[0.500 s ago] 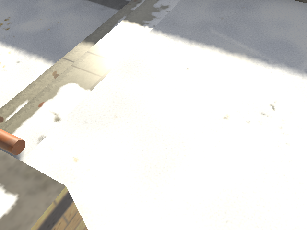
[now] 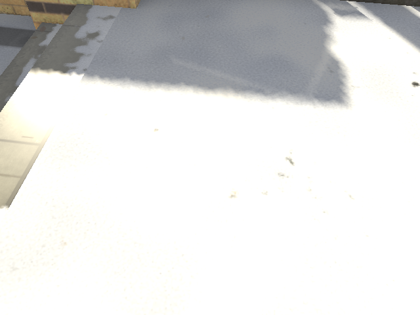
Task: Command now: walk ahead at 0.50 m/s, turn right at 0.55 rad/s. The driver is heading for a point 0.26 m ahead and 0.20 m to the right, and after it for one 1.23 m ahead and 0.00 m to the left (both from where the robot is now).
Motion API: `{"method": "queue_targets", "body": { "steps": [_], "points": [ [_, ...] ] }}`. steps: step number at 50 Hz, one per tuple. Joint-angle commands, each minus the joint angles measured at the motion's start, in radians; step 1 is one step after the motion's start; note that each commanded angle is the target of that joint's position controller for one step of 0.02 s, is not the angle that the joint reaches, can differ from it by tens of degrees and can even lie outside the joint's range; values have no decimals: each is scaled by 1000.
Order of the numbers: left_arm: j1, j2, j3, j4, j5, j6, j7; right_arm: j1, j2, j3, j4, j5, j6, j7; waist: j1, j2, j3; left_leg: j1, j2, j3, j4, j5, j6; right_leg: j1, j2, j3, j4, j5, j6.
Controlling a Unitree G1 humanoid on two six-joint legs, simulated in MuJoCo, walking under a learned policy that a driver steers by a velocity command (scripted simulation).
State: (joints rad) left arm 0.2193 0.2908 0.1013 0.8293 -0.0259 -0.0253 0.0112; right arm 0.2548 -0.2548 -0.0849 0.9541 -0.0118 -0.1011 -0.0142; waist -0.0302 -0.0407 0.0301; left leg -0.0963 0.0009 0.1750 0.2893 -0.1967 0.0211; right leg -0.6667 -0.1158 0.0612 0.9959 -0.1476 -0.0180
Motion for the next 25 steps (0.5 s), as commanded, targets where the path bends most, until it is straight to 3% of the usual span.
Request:
{"method": "queue_targets", "body": {
  "steps": [1,4,7,9,10,11,12,13,14,15,16,17,18,19,21,25],
  "points": [
    [-30,-11,-11,-73,7,-7,-18,-62,-148,-32,-71,2,-10,-17,17,105,20,-14,267,-83,-149,254,140,-11,-22,-9,-148,152,3],
    [-129,-7,-19,-119,5,-5,-33,-14,-174,-42,-74,14,-3,-24,-15,94,57,21,280,-24,-154,209,131,-1,-11,-63,-250,174,-9],
    [-188,9,-18,-164,6,1,-49,19,-200,-55,-71,36,12,-22,-18,91,76,122,316,1,-107,258,114,-14,3,-88,-312,92,-42],
    [-164,48,-3,-180,0,2,-55,-7,-220,-59,-80,41,23,-17,22,119,41,159,320,29,-9,537,94,76,49,-132,-327,-19,-84],
    [-98,76,12,-172,-2,4,-54,-16,-234,-63,-85,47,30,-15,64,130,-12,164,308,49,106,707,82,181,95,-170,-331,-60,-107],
    [39,116,38,-141,-5,7,-51,-31,-237,-61,-89,56,37,-12,147,110,-85,119,274,82,301,792,60,379,152,-201,-387,-25,-140],
    [213,190,78,-92,-8,17,-35,-9,-207,-48,-92,43,34,-11,222,51,-175,-69,231,93,576,637,15,679,160,-134,-409,-13,-182],
    [210,313,97,-88,-19,15,-22,59,-63,-4,-145,-7,17,-1,119,-251,-198,-508,61,66,952,-232,-48,953,-94,379,-505,-155,-330],
    [221,267,70,-136,-3,-13,-33,32,-87,5,-168,18,-28,10,125,-193,-388,-644,-25,-215,1113,-430,-46,1056,-217,813,-701,-356,-433],
    [202,188,46,-127,11,-35,-43,-90,-153,-10,-197,61,-51,16,159,-94,-275,-744,21,-260,1123,-331,-21,1011,-207,715,-746,-268,-368],
    [156,165,38,-125,9,-50,-45,-112,-144,-3,-202,56,-63,12,126,-52,-186,-738,67,-256,1049,-239,1,888,-173,574,-726,-160,-327],
    [72,134,29,-140,6,-55,-46,-107,-147,-7,-185,26,-64,2,79,19,-132,-666,106,-262,959,-174,2,741,-130,465,-718,-53,-293],
    [16,108,19,-158,14,-57,-45,-87,-160,-17,-176,13,-53,-1,40,13,-111,-586,131,-270,891,-137,2,635,-97,389,-731,32,-275],
    [-2,102,16,-167,19,-57,-41,-76,-162,-20,-175,13,-39,2,21,5,-102,-538,136,-272,854,-118,-2,576,-83,365,-754,68,-273],
    [21,114,18,-160,9,-62,-28,-85,-138,-17,-183,-1,-16,9,14,15,-82,-518,128,-253,755,-90,-33,517,-68,303,-772,194,-285],
    [81,152,30,-143,0,-55,2,-234,-90,1,-234,-9,-7,15,54,6,-30,-526,75,-234,466,155,-80,463,-5,211,-787,185,-250]
  ]
}}
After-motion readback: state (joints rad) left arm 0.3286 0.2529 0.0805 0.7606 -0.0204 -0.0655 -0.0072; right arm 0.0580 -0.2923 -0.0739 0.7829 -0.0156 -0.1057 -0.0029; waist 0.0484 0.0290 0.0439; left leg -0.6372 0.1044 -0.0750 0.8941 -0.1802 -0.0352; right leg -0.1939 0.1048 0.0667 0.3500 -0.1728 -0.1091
